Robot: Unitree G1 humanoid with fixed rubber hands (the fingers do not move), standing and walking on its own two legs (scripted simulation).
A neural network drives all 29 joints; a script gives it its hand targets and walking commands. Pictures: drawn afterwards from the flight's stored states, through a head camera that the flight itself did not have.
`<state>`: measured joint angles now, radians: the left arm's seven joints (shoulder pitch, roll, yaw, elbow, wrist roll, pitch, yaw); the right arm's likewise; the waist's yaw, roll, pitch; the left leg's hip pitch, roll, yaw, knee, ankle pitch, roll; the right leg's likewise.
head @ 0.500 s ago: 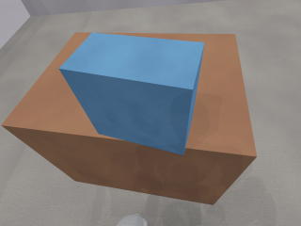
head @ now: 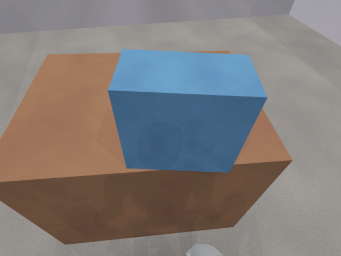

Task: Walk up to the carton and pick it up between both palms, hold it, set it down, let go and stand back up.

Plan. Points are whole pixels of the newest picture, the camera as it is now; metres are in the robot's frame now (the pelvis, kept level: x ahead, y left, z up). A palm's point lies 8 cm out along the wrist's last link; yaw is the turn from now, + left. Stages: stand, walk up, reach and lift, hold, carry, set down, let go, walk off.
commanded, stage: walk up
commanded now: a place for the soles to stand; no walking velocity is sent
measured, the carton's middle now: (181, 117) +0.44 -0.03 +0.08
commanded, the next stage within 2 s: none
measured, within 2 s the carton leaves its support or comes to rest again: neither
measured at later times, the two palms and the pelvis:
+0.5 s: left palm out of the picture +0.16 +0.15 -0.12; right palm out of the picture -0.03 -0.30 -0.15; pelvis +0.02 -0.06 +0.00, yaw -12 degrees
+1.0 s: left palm out of the picture +0.12 +0.18 -0.13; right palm out of the picture +0.02 -0.29 -0.13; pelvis +0.04 -0.05 +0.01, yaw -9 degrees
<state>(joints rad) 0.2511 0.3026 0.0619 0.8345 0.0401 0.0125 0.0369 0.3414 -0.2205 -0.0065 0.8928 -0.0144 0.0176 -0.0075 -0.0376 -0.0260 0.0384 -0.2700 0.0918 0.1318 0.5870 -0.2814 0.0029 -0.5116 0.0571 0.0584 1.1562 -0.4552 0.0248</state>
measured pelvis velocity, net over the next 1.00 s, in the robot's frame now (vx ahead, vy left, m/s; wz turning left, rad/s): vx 0.04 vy -0.05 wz -0.17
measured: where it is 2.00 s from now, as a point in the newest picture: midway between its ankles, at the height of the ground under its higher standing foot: outside the picture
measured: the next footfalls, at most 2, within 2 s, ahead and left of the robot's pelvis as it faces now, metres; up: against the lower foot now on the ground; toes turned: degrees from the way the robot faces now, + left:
right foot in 0.32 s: +0.09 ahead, -0.16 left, +0.00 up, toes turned -3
left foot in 0.64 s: +0.11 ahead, +0.08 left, +0.00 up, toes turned +2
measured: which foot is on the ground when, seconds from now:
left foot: down 0.00-0.34, up 0.36-0.62, down 0.64-1.00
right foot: up 0.00-0.30, down 0.32-1.00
